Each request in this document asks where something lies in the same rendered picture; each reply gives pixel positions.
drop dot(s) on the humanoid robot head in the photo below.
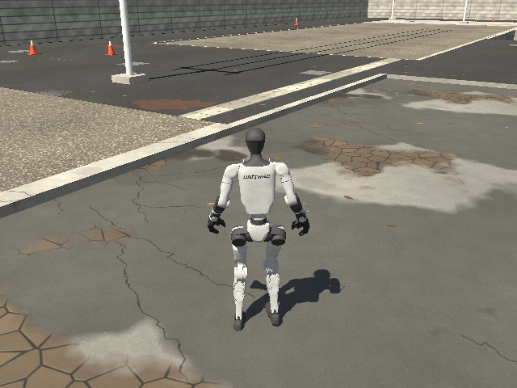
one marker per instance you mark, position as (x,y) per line
(255,139)

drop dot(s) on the robot right upper arm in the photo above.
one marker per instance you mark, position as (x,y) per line
(282,170)

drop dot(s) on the left robot hand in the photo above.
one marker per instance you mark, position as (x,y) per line
(211,224)

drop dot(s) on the robot left forearm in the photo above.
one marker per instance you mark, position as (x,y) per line
(216,211)

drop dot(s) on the left robot foot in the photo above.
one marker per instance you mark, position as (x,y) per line
(238,324)

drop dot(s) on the right robot hand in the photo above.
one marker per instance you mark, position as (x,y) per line
(305,224)

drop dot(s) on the robot right forearm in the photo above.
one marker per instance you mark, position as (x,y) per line
(298,210)

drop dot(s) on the robot left upper arm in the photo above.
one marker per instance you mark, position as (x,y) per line
(231,171)

